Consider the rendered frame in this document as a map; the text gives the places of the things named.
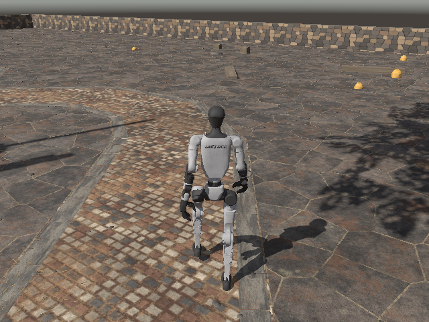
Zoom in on robot right upper arm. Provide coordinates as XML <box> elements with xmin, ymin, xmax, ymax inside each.
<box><xmin>230</xmin><ymin>136</ymin><xmax>246</xmax><ymax>171</ymax></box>

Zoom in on robot left upper arm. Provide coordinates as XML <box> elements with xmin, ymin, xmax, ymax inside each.
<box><xmin>188</xmin><ymin>135</ymin><xmax>202</xmax><ymax>173</ymax></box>

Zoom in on robot left hand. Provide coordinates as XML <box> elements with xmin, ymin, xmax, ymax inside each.
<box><xmin>180</xmin><ymin>200</ymin><xmax>196</xmax><ymax>221</ymax></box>

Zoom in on robot left forearm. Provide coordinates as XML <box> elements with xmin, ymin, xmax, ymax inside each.
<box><xmin>181</xmin><ymin>163</ymin><xmax>194</xmax><ymax>201</ymax></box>

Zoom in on robot right hand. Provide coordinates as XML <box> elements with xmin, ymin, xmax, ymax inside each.
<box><xmin>232</xmin><ymin>181</ymin><xmax>248</xmax><ymax>194</ymax></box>

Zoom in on robot right forearm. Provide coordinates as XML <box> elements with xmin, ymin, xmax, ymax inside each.
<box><xmin>238</xmin><ymin>161</ymin><xmax>248</xmax><ymax>184</ymax></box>

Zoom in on robot right thigh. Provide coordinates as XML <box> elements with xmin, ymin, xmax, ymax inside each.
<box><xmin>222</xmin><ymin>189</ymin><xmax>237</xmax><ymax>246</ymax></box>

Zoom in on humanoid robot torso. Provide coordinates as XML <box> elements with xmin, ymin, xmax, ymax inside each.
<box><xmin>200</xmin><ymin>132</ymin><xmax>231</xmax><ymax>201</ymax></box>

